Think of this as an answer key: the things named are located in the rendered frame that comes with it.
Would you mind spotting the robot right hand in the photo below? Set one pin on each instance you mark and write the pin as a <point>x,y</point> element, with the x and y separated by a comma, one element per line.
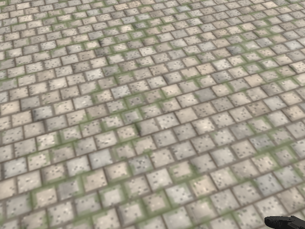
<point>280,222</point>

